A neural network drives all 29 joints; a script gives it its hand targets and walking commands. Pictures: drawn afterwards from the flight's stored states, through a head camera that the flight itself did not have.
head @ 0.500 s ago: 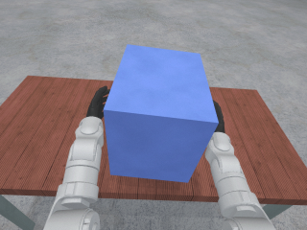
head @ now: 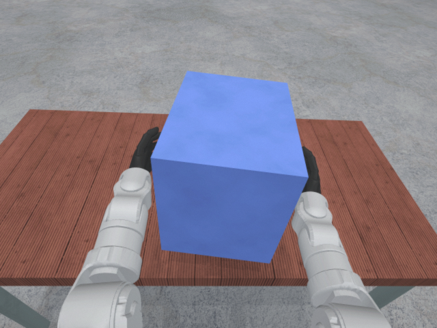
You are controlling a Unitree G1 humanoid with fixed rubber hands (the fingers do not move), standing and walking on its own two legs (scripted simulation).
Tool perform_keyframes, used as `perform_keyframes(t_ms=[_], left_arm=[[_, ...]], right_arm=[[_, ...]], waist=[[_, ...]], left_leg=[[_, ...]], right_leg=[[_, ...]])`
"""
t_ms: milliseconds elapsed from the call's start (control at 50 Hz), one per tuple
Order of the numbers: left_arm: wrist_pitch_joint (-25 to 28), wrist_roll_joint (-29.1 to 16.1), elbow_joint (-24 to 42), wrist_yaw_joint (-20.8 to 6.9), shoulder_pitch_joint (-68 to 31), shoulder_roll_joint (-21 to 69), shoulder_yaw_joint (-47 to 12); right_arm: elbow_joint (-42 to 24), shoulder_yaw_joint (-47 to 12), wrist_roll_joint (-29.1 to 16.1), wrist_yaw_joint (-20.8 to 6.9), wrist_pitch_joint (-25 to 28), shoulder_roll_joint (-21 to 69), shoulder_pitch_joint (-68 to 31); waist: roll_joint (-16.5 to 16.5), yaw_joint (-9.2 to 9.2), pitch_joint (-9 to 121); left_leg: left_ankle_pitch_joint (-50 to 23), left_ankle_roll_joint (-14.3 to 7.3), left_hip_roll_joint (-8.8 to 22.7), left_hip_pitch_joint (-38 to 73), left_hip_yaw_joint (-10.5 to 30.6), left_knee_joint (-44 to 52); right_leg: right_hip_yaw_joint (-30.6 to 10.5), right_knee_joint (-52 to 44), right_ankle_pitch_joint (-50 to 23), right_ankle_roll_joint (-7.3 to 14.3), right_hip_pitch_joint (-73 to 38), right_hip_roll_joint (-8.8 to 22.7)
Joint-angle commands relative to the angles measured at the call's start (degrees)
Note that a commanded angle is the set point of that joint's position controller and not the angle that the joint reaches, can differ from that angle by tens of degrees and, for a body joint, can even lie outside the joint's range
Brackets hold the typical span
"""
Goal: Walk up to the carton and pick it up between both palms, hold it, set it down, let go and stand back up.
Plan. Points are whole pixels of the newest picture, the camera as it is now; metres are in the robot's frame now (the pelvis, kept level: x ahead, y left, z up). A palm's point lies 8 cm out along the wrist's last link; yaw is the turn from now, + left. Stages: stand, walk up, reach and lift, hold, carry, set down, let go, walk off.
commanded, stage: set down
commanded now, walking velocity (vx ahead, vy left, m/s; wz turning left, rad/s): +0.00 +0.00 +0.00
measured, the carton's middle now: (226, 163) +0.45 -0.07 +0.07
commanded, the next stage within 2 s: none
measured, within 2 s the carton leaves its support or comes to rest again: neither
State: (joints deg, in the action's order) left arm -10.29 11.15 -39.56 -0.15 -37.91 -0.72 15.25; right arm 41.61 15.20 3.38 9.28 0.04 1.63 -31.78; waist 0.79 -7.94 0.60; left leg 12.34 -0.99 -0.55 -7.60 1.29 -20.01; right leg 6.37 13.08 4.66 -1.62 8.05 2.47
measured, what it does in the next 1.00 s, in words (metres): stands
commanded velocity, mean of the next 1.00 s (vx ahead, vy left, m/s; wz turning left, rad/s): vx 0.00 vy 0.00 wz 0.00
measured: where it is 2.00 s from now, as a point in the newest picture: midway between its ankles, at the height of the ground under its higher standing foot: outside the picture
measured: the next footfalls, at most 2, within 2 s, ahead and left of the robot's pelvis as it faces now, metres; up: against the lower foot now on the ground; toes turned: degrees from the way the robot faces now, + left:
none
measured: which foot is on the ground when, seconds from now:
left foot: down 0.00-1.00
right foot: down 0.00-1.00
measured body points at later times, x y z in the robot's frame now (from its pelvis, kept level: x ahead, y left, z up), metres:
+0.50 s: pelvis +0.02 +0.00 +0.00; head +0.03 +0.02 +0.45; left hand +0.44 +0.08 +0.08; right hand +0.36 -0.23 +0.07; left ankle -0.02 +0.10 -0.75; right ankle +0.02 -0.14 -0.75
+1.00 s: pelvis +0.01 +0.01 +0.00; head +0.04 +0.01 +0.45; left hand +0.45 +0.07 +0.06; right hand +0.36 -0.23 +0.05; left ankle -0.02 +0.10 -0.75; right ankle +0.02 -0.14 -0.75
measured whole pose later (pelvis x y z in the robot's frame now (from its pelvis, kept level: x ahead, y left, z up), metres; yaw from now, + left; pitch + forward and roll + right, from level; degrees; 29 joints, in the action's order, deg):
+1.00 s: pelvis +0.01 +0.01 +0.00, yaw -1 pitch +8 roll -2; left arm 4.7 7.5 -60.3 1.0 -42.3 -3.6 13.1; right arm 47.0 20.3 8.5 9.2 5.8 3.3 -31.4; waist -1.9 -10.8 6.0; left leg 13.6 -1.4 -0.6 -16.5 0.9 -22.3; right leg 5.9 15.1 5.6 -1.9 17.0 2.6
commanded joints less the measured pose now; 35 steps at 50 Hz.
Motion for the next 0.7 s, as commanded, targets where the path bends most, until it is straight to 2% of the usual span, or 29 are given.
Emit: perform_keyframes(t_ms=[0,40,120,220,260,320,360,460,540,580,680], left_arm=[[6.0,-3.9,9.1,-7.6,-40.3,39.8,-24.8],[7.0,-5.0,9.6,-7.0,-40.5,40.6,-26.4],[7.2,-4.7,7.8,-7.0,-40.1,40.4,-25.7],[8.1,-5.0,7.6,-7.2,-40.1,40.1,-25.7],[8.1,-4.0,6.0,-7.5,-39.8,39.3,-24.1],[8.8,-4.0,5.9,-7.4,-39.8,39.2,-24.3],[9.5,-4.5,6.1,-7.2,-39.9,39.6,-24.9],[11.0,-4.1,2.7,-7.1,-41.8,38.9,-23.3],[12.9,-4.4,1.8,-7.0,-43.0,39.5,-23.3],[13.1,-3.8,-1.0,-7.2,-41.7,39.3,-22.3],[15.1,-3.8,-3.3,-7.2,-43.9,39.5,-21.3]], right_arm=[[-18.5,-23.8,-0.1,-7.6,7.4,32.5,-45.5],[-19.5,-24.9,-0.4,-7.6,7.6,33.0,-45.5],[-19.0,-24.9,-0.1,-7.4,6.7,33.0,-45.2],[-19.0,-25.5,-0.3,-7.1,6.1,34.1,-43.8],[-16.9,-24.3,0.3,-7.1,5.4,34.0,-42.5],[-17.4,-24.3,0.1,-7.1,6.0,34.2,-42.4],[-18.0,-24.7,0.1,-7.1,6.4,34.5,-42.7],[-15.6,-23.3,1.4,-7.7,6.4,34.6,-42.9],[-14.1,-22.6,1.9,-7.7,7.0,35.3,-42.4],[-13.0,-22.1,2.2,-7.6,7.2,35.1,-42.2],[-10.6,-19.7,4.0,-8.1,8.2,35.0,-42.9]], waist=[[-2.6,-0.90,36.4],[-2.7,-1.36,38.6],[-1.7,-1.73,36.8],[-2.1,-2.23,38.3],[-2.3,-2.61,36.0],[-3.9,-2.60,38.3],[-3.8,-2.79,39.9],[-3.5,-2.56,38.3],[-3.9,-3.36,40.0],[-3.7,-3.52,38.5],[-3.9,-3.75,39.1]], left_leg=[[-21.2,4.9,-2.1,1.7,-1.2,1.0],[-24.3,5.3,-2.1,2.8,-0.8,-0.5],[-20.5,4.7,-2.1,0.6,-0.5,0.6],[-22.5,4.6,-2.4,-0.1,-0.3,0.0],[-21.2,4.5,-2.4,-0.6,-0.3,0.6],[-24.1,5.0,-2.3,0.3,-0.3,-0.4],[-26.1,5.1,-2.2,0.5,0.0,-1.1],[-22.5,4.7,-2.2,-1.3,-0.1,-0.1],[-24.4,4.9,-1.9,-0.9,0.1,-0.7],[-24.0,4.8,-1.9,-0.7,0.0,-0.9],[-22.7,4.9,-1.4,-0.7,0.2,-0.6]], right_leg=[[0.7,5.2,-23.3,0.0,-19.3,-5.0],[0.6,5.5,-25.3,0.1,-18.9,-5.3],[0.1,5.4,-24.1,-0.1,-18.5,-5.1],[-0.3,6.5,-28.7,-0.4,-19.7,-4.9],[-0.3,6.4,-27.4,-0.5,-19.2,-4.9],[-0.4,6.7,-29.6,-0.1,-18.7,-4.8],[-0.3,7.1,-31.6,0.0,-19.0,-5.0],[-0.6,7.0,-28.5,0.1,-17.6,-4.8],[-0.6,7.5,-30.7,0.1,-17.3,-4.9],[-0.8,7.1,-30.0,0.3,-16.4,-4.8],[-0.3,6.8,-27.1,0.7,-14.0,-5.0]])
